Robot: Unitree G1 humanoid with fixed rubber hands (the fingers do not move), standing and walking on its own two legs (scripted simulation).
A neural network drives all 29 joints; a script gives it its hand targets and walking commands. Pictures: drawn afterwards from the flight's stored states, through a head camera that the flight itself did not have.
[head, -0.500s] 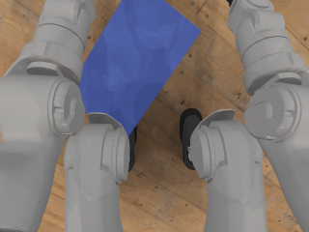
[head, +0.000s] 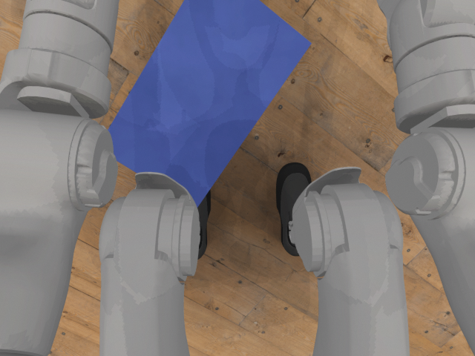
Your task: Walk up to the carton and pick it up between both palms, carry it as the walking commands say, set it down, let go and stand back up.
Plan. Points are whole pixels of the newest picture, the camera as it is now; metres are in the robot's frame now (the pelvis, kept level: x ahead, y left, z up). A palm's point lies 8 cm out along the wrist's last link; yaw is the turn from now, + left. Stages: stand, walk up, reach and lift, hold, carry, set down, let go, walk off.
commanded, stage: set down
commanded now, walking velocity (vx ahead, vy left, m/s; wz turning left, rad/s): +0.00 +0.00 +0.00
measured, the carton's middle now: (204, 98) +0.40 +0.07 -0.29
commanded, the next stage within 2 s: let go in 1.12 s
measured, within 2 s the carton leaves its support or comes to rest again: neither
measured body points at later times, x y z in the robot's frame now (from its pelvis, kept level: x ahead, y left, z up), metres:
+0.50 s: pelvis +0.01 +0.00 +0.10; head +0.39 +0.01 +0.33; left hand +0.61 +0.16 -0.03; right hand +0.59 -0.17 -0.04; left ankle +0.12 +0.11 -0.34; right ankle +0.13 -0.12 -0.34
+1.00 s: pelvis +0.01 +0.00 +0.23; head +0.38 +0.01 +0.47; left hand +0.61 +0.17 +0.12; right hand +0.59 -0.18 +0.11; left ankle +0.12 +0.11 -0.34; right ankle +0.13 -0.12 -0.34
